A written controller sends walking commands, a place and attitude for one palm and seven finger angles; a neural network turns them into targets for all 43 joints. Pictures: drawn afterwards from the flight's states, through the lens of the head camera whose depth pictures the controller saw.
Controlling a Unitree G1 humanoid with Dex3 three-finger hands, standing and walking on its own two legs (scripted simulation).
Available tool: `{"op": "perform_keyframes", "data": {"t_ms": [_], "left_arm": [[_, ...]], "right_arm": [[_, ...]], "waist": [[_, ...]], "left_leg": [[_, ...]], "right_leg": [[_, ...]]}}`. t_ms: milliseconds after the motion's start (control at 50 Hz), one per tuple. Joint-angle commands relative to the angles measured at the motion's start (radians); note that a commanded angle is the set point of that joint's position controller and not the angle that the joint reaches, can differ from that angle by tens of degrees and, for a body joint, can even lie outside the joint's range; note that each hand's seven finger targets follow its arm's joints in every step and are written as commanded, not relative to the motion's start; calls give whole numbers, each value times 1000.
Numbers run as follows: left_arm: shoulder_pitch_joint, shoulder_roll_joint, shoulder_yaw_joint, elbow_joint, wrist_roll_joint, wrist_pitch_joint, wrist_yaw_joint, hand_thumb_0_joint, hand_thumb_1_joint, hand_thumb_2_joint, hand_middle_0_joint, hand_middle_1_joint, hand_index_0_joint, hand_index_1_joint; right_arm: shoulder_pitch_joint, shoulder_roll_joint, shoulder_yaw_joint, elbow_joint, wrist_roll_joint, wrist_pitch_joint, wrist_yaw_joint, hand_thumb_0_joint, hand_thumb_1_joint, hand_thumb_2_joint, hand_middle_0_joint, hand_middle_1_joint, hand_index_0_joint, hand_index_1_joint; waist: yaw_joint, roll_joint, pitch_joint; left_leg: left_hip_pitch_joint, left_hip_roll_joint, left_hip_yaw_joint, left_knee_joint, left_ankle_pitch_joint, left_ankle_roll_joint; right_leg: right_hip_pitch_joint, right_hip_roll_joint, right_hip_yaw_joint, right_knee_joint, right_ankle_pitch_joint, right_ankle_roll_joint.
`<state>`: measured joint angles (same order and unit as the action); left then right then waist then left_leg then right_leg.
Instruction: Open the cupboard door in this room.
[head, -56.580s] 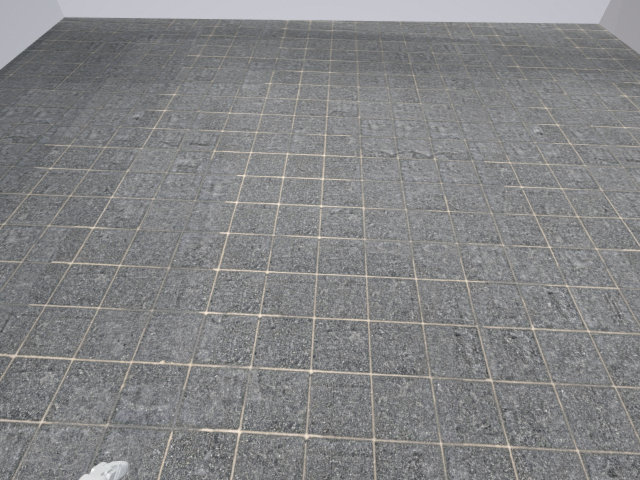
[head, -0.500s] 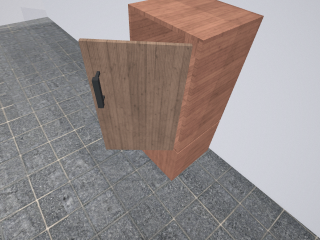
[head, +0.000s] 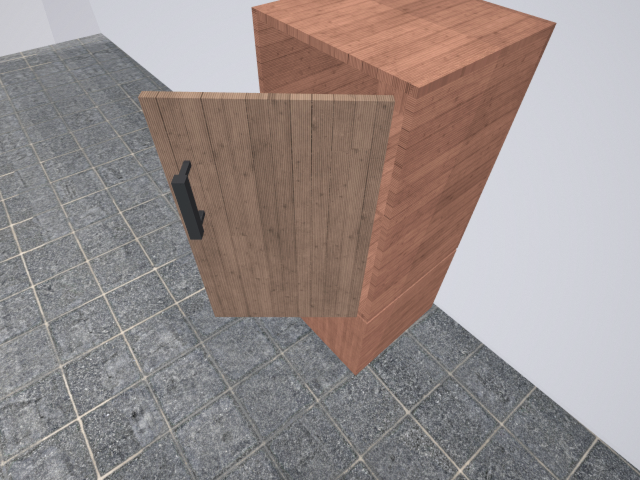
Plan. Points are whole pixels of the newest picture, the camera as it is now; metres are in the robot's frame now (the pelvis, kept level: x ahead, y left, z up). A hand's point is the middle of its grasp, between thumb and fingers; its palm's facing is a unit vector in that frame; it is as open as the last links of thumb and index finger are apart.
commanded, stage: come to a stop and stand still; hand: left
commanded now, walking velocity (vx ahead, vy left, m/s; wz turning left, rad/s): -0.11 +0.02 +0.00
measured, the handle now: (191, 200) +0.53 +0.23 +0.03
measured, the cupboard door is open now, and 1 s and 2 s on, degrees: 49 49 49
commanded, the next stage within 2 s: look again from close up in 0.62 s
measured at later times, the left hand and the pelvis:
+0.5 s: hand out of the picture -0.04 +0.17 -0.16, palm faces +0.05 -0.97 -0.23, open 7.4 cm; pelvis -0.03 -0.02 +0.01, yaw +0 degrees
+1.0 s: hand out of the picture -0.02 +0.12 -0.16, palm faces +0.03 -0.98 -0.20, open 7.3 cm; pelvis -0.02 -0.05 +0.01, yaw +1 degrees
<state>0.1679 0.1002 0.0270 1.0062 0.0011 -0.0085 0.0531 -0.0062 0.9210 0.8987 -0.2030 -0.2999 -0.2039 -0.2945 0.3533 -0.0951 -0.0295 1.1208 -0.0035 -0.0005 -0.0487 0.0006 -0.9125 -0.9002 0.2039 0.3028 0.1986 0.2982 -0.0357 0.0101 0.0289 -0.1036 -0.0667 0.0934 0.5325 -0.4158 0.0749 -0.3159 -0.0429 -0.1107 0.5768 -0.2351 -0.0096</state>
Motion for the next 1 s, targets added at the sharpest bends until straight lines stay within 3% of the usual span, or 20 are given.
{"op": "perform_keyframes", "data": {"t_ms": [0, 20, 40, 100, 140, 160, 180, 200, 220, 240, 260, 280, 300, 340, 360, 400, 480, 600, 740, 980], "left_arm": [[80, 103, 25, -52, 10, 32, 14, 0, 900, 900, -200, -300, -200, -300], [65, 108, 28, -65, 13, 43, 16, 0, 900, 900, -200, -300, -200, -300], [55, 112, 33, -73, 17, 51, 17, 0, 900, 900, -200, -300, -200, -300], [65, 97, 31, -72, 20, 45, 11, 0, 900, 900, -200, -300, -200, -300], [87, 86, 26, -61, 19, 39, 5, 0, 900, 900, -200, -300, -200, -300], [210, 169, 22, 10, 15, -4, 25, 0, 900, 900, -200, -300, -200, -300], [255, 166, 29, -29, 15, -15, 20, 0, 900, 900, -200, -300, -200, -300], [235, 210, 31, -19, 18, -31, 13, 0, 900, 900, -200, -300, -200, -300], [198, 216, 17, -40, 25, -37, 7, 0, 900, 900, -200, -300, -200, -300], [166, 219, 5, -56, 33, -35, 3, 0, 900, 900, -200, -300, -200, -300], [146, 223, 3, -56, 31, -37, 1, 0, 900, 900, -200, -300, -200, -300], [112, 226, -1, -56, 18, -35, -1, 0, 900, 900, -200, -300, -200, -300], [84, 222, -1, -59, 13, -32, -5, 0, 900, 900, -200, -300, -200, -300], [93, 184, -10, -54, 13, -3, -10, 0, 900, 900, -200, -300, -200, -300], [111, 180, -15, -40, 15, 2, -11, 0, 900, 900, -200, -300, -200, -300], [148, 165, -22, -16, 19, 1, -18, 0, 900, 900, -200, -300, -200, -300], [179, 159, -27, 9, 18, -5, -26, 0, 900, 900, -200, -300, -200, -300], [176, 157, -24, 26, 16, -20, -25, 0, 900, 900, -200, -300, -200, -300], [179, 142, -26, 65, 8, -33, -21, 0, 900, 900, -200, -300, -200, -300], [181, 125, -26, 93, 4, -31, -16, 0, 900, 900, -200, -300, -200, -300]], "right_arm": [[102, -108, -28, -37, -13, -5, -15, 0, -900, -900, 200, 300, 200, 300], [91, -125, -32, -49, -14, -4, -17, 0, -900, -900, 200, 300, 200, 300], [75, -139, -35, -59, -17, -2, -19, 0, -900, -900, 200, 300, 200, 300], [0, -157, -37, -94, -20, 0, -14, 0, -900, -900, 200, 300, 200, 300], [-28, -168, -36, -100, -20, -3, -11, 0, -900, -900, 200, 300, 200, 300], [-86, -243, -44, -157, 10, -19, 4, 0, -900, -900, 200, 300, 200, 300], [-92, -193, -34, -226, 4, -31, 16, 0, -900, -900, 200, 300, 200, 300], [-97, -143, -23, -230, 1, -40, 21, 0, -900, -900, 200, 300, 200, 300], [-60, -104, -15, -246, -1, -33, 18, 0, -900, -900, 200, 300, 200, 300], [-57, -85, -13, -232, -2, -17, 22, 0, -900, -900, 200, 300, 200, 300], [-30, -87, -10, -219, -2, -10, 24, 0, -900, -900, 200, 300, 200, 300], [15, -114, -13, -196, 0, -9, 24, 0, -900, -900, 200, 300, 200, 300], [27, -164, -21, -186, -4, -15, 24, 0, -900, -900, 200, 300, 200, 300], [-54, -194, -9, -193, -13, -27, 22, 0, -900, -900, 200, 300, 200, 300], [-82, -211, -7, -198, -12, -27, 19, 0, -900, -900, 200, 300, 200, 300], [-99, -208, 0, -199, -11, -29, 19, 0, -900, -900, 200, 300, 200, 300], [-76, -202, 8, -171, -12, -25, 25, 0, -900, -900, 200, 300, 200, 300], [-21, -171, 19, -116, -12, -29, 25, 0, -900, -900, 200, 300, 200, 300], [18, -143, 35, -45, -9, -39, 20, 0, -900, -900, 200, 300, 200, 300], [64, -106, 38, 21, -8, -37, 12, 0, -900, -900, 200, 300, 200, 300]], "waist": [[23, 121, 20], [15, 141, 24], [16, 158, 31], [35, 69, 27], [44, 68, 19], [86, 56, -77], [111, -38, -92], [91, -140, -88], [34, -89, -56], [22, -12, -73], [1, -70, -94], [-27, -140, -115], [-27, -132, -96], [19, 116, 45], [35, 109, 94], [48, 37, 119], [40, 3, 98], [25, -48, 65], [29, -31, 44], [33, -19, 42]], "left_leg": [[31, 268, -174, -130, 1143, -61], [81, 303, -202, -135, 1303, -33], [109, 314, -197, -133, 1336, -1], [95, 320, -177, -111, 1204, 82], [84, 309, -170, -108, 1127, 83], [73, 289, -152, 114, 1373, 15], [-92, 209, -133, 168, 1003, -39], [-177, 99, -79, 259, 429, -49], [-202, 48, -91, 220, -7, -71], [-175, 53, -83, 147, -100, -70], [-141, 53, -70, 50, -33, -66], [-58, 71, -85, -36, 102, -59], [-4, 120, -121, -54, 219, -36], [-128, 215, -239, -168, 304, 2], [-190, 235, -266, -215, 254, 15], [-232, 216, -247, -246, 114, 14], [-219, 172, -223, -277, -63, -5], [-159, 150, -185, -242, 39, -14], [-139, 145, -161, -209, 162, -26], [-137, 152, -141, -186, 210, -36]], "right_leg": [[-2, -35, 64, 92, 126, -25], [-70, 5, 53, 164, -93, -14], [-111, 23, 60, 235, -186, -11], [-94, 16, 80, 234, -170, -10], [-28, 9, 73, 134, -121, -2], [-1, -7, 81, 45, -30, -1], [140, -42, 180, -49, 276, -58], [183, -191, 337, -118, 579, -122], [154, -271, 367, -93, 742, -205], [126, -245, 334, -80, 708, -196], [136, -199, 307, -66, 641, -163], [94, -164, 279, -66, 443, -124], [32, -103, 225, -63, 284, -86], [7, -15, 169, -61, -28, -32], [30, 6, 147, -59, -76, -26], [60, -5, 155, -99, -46, -29], [63, -27, 195, -178, -85, -36], [45, -53, 228, -233, -126, -44], [96, -70, 231, -220, -9, -56], [136, -71, 219, -192, 100, -64]]}}
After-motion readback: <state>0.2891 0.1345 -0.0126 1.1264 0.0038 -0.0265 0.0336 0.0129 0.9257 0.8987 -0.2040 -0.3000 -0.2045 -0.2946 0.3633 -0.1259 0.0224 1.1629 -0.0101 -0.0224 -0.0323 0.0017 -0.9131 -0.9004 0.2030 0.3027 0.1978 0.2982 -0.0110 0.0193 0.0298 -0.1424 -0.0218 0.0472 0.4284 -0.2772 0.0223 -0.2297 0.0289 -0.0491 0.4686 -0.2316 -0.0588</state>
